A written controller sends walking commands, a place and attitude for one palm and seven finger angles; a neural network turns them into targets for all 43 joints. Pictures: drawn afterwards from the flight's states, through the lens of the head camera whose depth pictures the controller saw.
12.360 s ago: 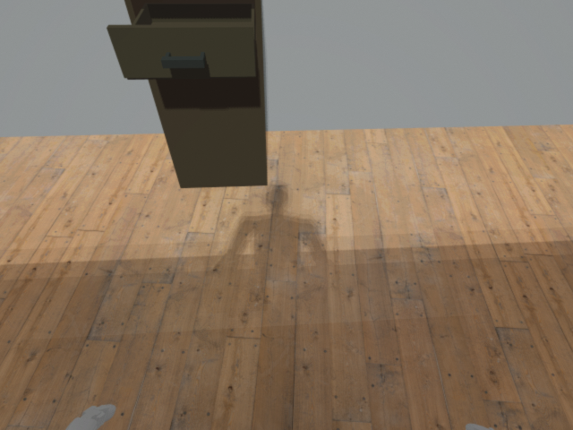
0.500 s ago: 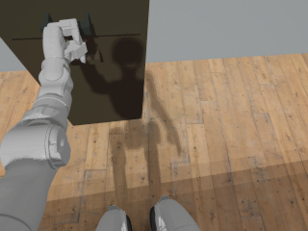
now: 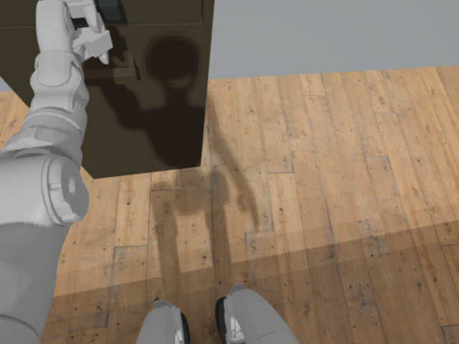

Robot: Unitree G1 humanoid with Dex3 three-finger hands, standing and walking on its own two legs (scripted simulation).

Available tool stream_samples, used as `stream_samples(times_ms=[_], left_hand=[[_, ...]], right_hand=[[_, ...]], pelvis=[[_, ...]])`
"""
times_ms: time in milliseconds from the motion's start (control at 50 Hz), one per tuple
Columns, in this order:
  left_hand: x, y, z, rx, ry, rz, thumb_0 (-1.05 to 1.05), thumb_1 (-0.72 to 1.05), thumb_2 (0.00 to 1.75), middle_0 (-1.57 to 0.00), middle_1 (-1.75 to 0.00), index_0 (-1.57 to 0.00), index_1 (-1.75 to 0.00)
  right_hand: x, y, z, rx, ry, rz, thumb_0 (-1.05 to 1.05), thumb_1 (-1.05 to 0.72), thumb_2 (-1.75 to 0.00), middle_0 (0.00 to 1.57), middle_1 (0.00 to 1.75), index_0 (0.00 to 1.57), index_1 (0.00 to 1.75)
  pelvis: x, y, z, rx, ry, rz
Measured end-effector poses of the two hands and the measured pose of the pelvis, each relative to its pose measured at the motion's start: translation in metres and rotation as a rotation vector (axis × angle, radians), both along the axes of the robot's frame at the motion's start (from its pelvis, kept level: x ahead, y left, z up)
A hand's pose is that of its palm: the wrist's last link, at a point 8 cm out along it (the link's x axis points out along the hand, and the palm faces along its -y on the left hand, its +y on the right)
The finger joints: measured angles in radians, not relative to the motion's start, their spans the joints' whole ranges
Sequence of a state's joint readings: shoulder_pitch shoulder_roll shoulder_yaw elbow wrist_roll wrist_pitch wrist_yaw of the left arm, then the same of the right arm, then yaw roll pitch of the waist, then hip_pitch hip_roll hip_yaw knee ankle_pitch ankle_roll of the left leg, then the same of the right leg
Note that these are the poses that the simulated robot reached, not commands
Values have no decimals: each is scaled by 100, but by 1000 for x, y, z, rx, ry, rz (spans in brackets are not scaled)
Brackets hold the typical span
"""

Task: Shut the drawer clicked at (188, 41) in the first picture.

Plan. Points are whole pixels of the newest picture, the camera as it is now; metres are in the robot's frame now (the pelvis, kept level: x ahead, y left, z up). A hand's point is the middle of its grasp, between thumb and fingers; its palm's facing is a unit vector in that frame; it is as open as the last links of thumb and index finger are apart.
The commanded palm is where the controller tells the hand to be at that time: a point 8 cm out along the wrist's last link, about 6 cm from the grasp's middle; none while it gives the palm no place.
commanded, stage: push the drawer shut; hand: left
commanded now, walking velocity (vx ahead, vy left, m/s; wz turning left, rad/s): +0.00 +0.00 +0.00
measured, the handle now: out of the picture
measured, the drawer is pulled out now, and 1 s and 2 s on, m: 0.00 0.00 0.00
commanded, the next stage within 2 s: pull the fist back off the drawer in 0.20 s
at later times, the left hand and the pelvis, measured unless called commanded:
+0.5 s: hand (102, 32) +0.59 +0.09 +0.10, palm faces -0.01 -1.00 -0.04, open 3.4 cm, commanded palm +0.60 +0.12 +0.10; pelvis -0.02 +0.01 -0.01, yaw -1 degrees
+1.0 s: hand (105, 37) +0.59 +0.09 +0.10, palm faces +0.00 -1.00 -0.03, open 3.2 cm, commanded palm +0.56 +0.13 +0.10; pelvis +0.01 +0.01 +0.00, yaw -1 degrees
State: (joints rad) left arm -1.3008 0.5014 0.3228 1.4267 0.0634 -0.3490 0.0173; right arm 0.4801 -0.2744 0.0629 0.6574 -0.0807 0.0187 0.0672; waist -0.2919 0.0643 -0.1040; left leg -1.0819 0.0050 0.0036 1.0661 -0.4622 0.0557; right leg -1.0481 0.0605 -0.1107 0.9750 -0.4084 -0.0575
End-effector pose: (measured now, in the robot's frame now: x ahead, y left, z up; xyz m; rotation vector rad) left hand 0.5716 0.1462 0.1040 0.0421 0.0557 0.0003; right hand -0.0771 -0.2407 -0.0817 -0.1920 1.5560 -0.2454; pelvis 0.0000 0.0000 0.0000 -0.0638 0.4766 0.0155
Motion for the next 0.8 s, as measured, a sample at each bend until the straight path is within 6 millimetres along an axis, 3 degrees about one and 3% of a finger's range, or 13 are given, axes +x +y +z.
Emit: stream_samples(times_ms=[520,800], left_hand=[[1,1,3,-2,-1,-7,9,71,99,-140,-160,-140,-160],[-1,-1,0,-13,-16,-6,7,78,94,-140,-160,-140,-160]], right_hand=[[-33,11,3,-26,2,-9,0,-91,-90,20,30,21,29],[-22,16,0,12,6,-13,0,-91,-90,20,30,21,29]], pelvis=[[-20,8,-8,-14,20,-5],[-11,11,-6,-12,10,-11]])
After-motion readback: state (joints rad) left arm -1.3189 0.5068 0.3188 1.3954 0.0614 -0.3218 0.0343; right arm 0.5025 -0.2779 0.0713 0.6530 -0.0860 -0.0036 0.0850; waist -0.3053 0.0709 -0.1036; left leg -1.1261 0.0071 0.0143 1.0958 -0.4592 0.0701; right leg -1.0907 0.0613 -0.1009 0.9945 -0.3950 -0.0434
